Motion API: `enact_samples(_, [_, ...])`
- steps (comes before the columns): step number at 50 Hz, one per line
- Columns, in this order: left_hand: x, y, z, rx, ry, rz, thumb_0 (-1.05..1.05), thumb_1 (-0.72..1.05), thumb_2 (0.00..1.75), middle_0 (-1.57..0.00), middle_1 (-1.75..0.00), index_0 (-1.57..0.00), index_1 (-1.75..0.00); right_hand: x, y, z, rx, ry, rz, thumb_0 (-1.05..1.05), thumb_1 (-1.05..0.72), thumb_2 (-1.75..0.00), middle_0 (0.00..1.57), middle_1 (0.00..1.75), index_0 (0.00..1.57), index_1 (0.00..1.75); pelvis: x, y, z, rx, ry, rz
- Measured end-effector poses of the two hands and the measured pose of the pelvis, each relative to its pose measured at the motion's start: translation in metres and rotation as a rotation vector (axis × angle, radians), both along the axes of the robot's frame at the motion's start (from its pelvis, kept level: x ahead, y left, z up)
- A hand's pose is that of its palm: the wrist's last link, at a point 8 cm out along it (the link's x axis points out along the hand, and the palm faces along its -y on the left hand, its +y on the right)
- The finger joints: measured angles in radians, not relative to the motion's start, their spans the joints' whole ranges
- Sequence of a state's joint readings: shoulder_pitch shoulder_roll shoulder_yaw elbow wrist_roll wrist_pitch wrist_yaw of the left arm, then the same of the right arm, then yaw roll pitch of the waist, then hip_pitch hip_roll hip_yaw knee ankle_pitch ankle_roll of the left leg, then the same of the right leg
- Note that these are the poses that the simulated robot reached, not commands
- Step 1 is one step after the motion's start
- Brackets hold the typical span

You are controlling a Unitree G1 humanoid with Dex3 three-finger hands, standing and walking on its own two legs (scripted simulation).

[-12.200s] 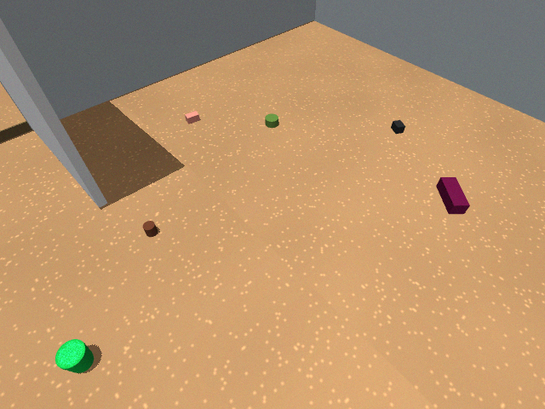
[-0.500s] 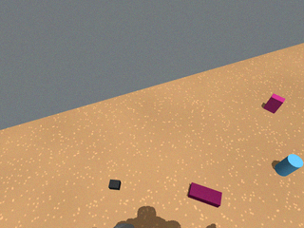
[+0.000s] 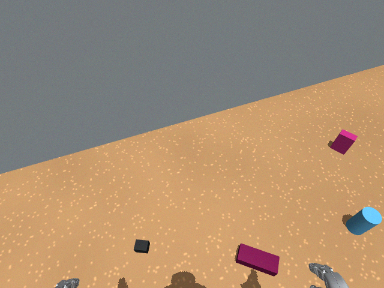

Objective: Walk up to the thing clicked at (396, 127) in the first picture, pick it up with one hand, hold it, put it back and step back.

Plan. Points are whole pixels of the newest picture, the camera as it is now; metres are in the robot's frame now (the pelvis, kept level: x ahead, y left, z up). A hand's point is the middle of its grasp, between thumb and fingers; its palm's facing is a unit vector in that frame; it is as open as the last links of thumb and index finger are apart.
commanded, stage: walk up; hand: left
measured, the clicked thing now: (142, 246) +0.40 +0.28 -0.76
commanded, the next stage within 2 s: none
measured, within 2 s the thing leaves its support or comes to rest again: neither
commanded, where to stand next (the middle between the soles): +0.03 +0.03 m, yaw +1 degrees
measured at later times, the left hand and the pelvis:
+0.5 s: hand out of the picture +0.05 +0.25 -0.16, palm faces -0.01 -0.95 -0.31, open 7.4 cm; pelvis -0.02 +0.01 +0.00, yaw +0 degrees
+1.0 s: hand out of the picture +0.05 +0.28 -0.16, palm faces +0.01 -0.93 -0.37, open 7.3 cm; pelvis -0.05 +0.01 -0.01, yaw +0 degrees
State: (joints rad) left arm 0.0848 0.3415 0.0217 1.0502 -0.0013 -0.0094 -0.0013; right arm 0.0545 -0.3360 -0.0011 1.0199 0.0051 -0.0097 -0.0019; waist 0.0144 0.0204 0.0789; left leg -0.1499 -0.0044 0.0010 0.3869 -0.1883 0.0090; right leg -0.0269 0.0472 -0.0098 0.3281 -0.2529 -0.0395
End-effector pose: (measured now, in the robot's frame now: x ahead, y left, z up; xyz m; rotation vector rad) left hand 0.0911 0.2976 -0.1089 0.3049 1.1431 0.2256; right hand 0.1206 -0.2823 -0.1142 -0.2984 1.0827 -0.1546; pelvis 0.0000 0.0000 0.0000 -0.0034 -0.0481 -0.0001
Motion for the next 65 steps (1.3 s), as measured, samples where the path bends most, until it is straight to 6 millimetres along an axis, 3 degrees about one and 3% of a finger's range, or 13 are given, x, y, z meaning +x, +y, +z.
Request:
enact_samples(7, [-0.007,0.007,0.005,0.017,0.005,0.011,0.01,0.90,0.90,-0.21,-0.30,-0.21,-0.30,-0.013,-0.003,-0.001,-0.005,0.032,-0.007,0.01,-0.90,-0.90,0.20,0.29,0.20,0.30,-0.005,0.000,0.002,0.000,-0.003,0.000])
enact_samples(19, [-0.039,0.002,-0.009,-0.028,0.087,0.012,0.01,0.90,0.90,-0.21,-0.30,-0.21,-0.30,-0.062,-0.006,-0.001,-0.028,0.125,-0.047,0.01,-0.90,-0.90,0.20,0.29,0.20,0.30,-0.014,0.006,0.004,-0.003,-0.005,-0.006])
enact_samples(26, [-0.050,0.002,-0.013,-0.046,0.116,0.012,0.01,0.90,0.90,-0.21,-0.30,-0.21,-0.30,-0.079,-0.002,-0.002,-0.032,0.157,-0.065,0.01,-0.90,-0.90,0.20,0.29,0.20,0.30,-0.017,0.010,0.004,-0.005,-0.001,-0.008])
enact_samples(41, [-0.044,0.015,-0.012,-0.031,0.110,0.014,0.01,0.91,0.90,-0.21,-0.30,-0.21,-0.30,-0.070,0.010,-0.003,-0.018,0.139,-0.063,0.01,-0.90,-0.90,0.20,0.29,0.20,0.30,-0.015,0.018,0.004,-0.006,0.014,-0.005])
enact_samples(48, [-0.044,0.024,-0.013,0.009,0.092,0.019,0.01,0.91,0.90,-0.21,-0.30,-0.21,-0.30,-0.066,-0.003,-0.006,-0.047,0.114,-0.063,0.01,-0.90,-0.90,0.21,0.30,0.20,0.30,-0.040,0.014,-0.004,0.007,0.019,0.002])
enact_samples(53, [-0.067,0.017,-0.007,0.035,0.102,0.027,0.00,0.91,0.90,-0.21,-0.30,-0.21,-0.30,-0.069,-0.023,-0.009,-0.069,0.084,-0.039,0.01,-0.90,-0.90,0.21,0.30,0.20,0.30,-0.061,0.001,-0.008,-0.003,0.027,0.004])
enact_samples(59, [-0.119,-0.003,-0.011,0.090,0.107,0.034,0.00,0.91,0.90,-0.21,-0.30,-0.21,-0.30,-0.073,-0.047,-0.027,-0.040,0.049,-0.002,0.01,-0.90,-0.90,0.20,0.29,0.20,0.30,-0.087,-0.023,-0.022,-0.008,0.005,-0.010])
enact_samples(65, [-0.170,-0.010,0.008,0.127,0.161,0.066,0.01,0.90,0.89,-0.21,-0.30,-0.21,-0.30,-0.104,-0.051,-0.027,0.005,0.103,0.006,0.01,-0.90,-0.90,0.20,0.29,0.20,0.30,-0.095,-0.025,-0.012,0.009,0.013,0.010])
